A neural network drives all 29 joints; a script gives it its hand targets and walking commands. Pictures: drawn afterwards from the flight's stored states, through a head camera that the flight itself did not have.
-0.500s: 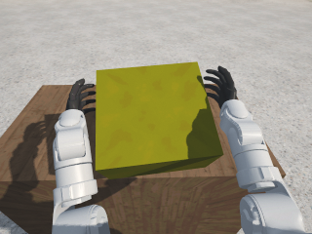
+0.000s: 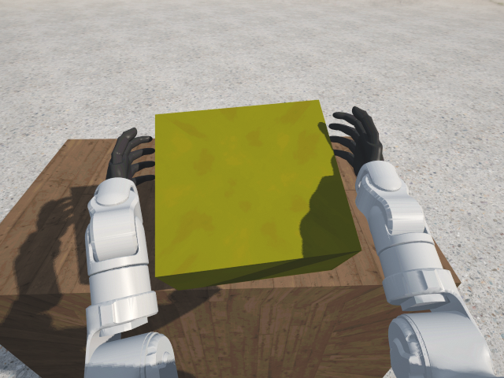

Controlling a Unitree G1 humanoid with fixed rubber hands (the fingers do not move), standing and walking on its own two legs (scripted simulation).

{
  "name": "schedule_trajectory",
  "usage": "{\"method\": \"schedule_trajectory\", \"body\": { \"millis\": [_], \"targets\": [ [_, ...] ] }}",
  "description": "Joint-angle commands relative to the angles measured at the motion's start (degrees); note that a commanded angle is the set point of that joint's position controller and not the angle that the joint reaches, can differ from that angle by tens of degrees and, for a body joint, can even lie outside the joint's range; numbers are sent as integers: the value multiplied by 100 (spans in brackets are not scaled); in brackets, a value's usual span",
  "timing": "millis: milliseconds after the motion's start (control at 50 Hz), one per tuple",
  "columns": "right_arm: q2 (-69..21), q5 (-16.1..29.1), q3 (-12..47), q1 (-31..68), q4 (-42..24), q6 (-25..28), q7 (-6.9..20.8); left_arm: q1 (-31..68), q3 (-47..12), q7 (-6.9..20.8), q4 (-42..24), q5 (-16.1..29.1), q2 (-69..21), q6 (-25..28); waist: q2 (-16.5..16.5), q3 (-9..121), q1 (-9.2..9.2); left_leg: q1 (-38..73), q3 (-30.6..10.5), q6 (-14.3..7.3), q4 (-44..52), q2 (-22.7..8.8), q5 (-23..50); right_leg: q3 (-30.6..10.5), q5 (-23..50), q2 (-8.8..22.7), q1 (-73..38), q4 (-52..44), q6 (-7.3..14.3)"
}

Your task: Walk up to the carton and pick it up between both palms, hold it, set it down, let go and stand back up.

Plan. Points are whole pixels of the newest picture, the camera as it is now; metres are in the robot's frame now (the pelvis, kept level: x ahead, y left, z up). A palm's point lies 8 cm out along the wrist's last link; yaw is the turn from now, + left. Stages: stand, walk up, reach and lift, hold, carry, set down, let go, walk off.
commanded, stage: hold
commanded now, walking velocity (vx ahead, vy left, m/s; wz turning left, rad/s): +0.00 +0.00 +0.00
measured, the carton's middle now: (247, 196) +0.39 +0.00 +0.12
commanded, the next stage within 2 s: none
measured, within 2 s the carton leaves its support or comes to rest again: neither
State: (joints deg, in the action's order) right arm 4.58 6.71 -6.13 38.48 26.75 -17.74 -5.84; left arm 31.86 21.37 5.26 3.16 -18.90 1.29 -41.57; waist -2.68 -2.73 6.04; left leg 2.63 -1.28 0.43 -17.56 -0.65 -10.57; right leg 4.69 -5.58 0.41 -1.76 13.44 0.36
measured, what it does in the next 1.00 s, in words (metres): stands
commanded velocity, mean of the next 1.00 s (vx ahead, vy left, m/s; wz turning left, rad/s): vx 0.00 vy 0.00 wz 0.00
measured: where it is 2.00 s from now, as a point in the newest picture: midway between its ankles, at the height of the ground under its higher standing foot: outside the picture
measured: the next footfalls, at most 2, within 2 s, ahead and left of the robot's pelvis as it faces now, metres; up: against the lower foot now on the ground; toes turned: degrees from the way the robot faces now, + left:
none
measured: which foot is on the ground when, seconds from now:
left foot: down 0.00-1.00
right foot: down 0.00-1.00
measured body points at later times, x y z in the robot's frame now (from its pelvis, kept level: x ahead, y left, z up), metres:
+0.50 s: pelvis +0.00 +0.00 +0.00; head -0.05 +0.02 +0.45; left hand +0.37 +0.19 +0.19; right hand +0.37 -0.18 +0.21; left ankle +0.00 +0.12 -0.75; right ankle +0.03 -0.12 -0.75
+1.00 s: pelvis +0.00 +0.00 +0.00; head -0.05 +0.02 +0.45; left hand +0.37 +0.19 +0.19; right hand +0.37 -0.18 +0.21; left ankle +0.00 +0.12 -0.75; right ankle +0.03 -0.12 -0.75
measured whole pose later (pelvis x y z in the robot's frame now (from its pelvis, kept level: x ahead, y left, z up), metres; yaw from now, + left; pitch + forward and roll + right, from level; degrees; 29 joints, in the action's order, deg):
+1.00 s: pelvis +0.00 +0.00 +0.00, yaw +0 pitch -9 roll -1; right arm 4.3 6.0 -6.6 39.6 27.7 -17.6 -5.8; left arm 33.0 21.9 5.0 4.6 -18.8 1.6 -41.0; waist -2.5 -2.7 5.8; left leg 2.0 -1.3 0.4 -17.3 -0.6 -10.2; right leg 4.7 -5.4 0.5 -1.1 13.5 0.4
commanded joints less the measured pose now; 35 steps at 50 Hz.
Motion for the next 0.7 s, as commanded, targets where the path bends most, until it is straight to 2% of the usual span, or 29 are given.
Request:
{"method": "schedule_trajectory", "body": {
  "millis": [0,100,260,400,560,680],
  "targets": [
    [-2364,384,1801,3164,-1083,145,893,3807,-2316,953,-637,947,-1860,389,385,1683,3,-712,409,173,378,268,1117,33,488,-184,-1283,57,12],
    [-2391,388,1801,3253,-1085,180,894,3825,-2352,926,-596,979,-1906,420,385,1771,-2,-623,400,183,331,275,1234,46,529,-206,-1277,50,13],
    [-2457,288,1714,3285,-915,192,911,3944,-2264,941,-459,960,-1864,461,354,1795,-19,-761,423,138,415,283,929,29,379,-168,-1266,39,-2],
    [-2429,426,1845,3165,-1072,204,850,3824,-2395,929,-673,1011,-1896,470,403,1982,46,-515,391,214,261,301,1485,60,833,-193,-1351,92,-27],
    [-2353,397,1784,3141,-1004,146,873,3819,-2333,951,-602,961,-1873,421,438,1736,37,-694,403,204,349,268,1195,45,535,-198,-1294,73,5],
    [-2367,438,1833,3195,-1097,155,882,3819,-2391,905,-671,997,-1895,423,418,1786,21,-638,378,206,314,277,1316,55,621,-200,-1280,75,-1]
  ]
}}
